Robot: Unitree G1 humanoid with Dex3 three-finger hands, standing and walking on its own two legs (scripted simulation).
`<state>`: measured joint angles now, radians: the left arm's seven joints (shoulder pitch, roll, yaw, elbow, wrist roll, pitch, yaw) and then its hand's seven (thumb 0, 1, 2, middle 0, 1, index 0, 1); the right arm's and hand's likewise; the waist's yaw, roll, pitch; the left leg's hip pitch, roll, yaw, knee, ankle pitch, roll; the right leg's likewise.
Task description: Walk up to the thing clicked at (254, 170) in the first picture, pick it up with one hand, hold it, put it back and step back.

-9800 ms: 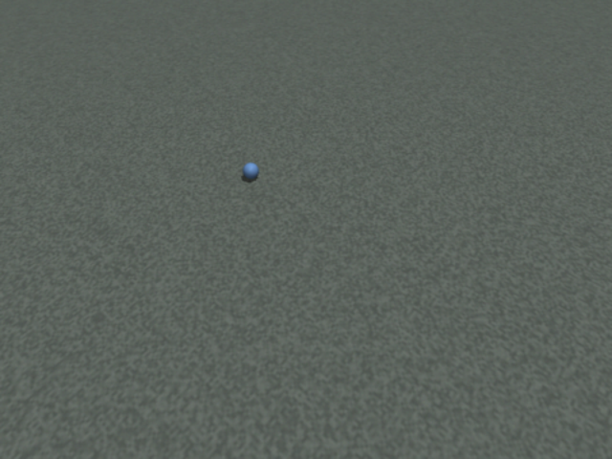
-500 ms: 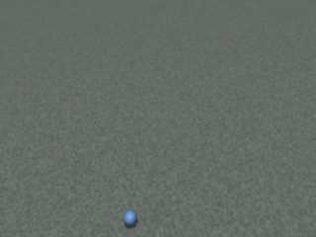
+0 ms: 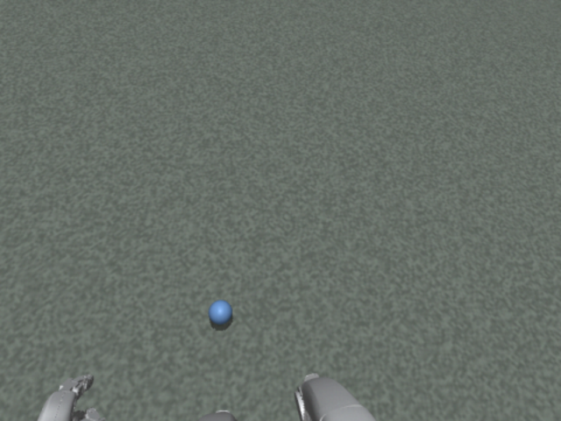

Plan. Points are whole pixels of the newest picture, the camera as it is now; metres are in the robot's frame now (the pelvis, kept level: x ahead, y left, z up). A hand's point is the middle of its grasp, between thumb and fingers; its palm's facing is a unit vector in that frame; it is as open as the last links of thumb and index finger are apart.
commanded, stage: walk up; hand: left
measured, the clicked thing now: (220, 312) +0.46 +0.15 -0.72
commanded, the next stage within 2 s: none
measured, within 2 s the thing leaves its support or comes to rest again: neither
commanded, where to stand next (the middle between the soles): +0.13 -0.01 m, yaw -1 degrees
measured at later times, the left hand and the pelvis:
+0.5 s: hand out of the picture +0.02 +0.22 -0.12, palm faces -0.06 -0.90 -0.43, open 7.4 cm; pelvis -0.11 -0.03 +0.01, yaw -3 degrees
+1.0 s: hand out of the picture -0.22 +0.22 -0.15, palm faces -0.05 -0.92 -0.40, open 7.4 cm; pelvis -0.26 -0.06 -0.01, yaw -3 degrees
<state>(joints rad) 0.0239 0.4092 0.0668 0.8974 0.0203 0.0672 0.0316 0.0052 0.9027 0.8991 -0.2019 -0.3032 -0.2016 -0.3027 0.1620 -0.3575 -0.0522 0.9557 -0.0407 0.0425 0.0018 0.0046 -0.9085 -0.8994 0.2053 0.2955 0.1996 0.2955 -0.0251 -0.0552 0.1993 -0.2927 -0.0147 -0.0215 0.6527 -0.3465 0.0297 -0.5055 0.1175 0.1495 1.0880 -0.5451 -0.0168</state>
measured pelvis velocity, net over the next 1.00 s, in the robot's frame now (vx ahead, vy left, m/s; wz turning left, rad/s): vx -0.26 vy -0.06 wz -0.06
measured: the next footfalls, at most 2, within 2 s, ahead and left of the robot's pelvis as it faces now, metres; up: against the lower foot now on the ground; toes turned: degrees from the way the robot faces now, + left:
right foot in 0.26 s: -0.05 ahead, -0.14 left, +0.00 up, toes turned +0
left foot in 0.62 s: -0.12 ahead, +0.09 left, +0.00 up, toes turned -1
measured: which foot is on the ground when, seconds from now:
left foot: down 0.00-0.28, up 0.30-0.60, down 0.62-1.00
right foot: up 0.00-0.24, down 0.26-0.66, up 0.68-0.94, down 0.96-1.00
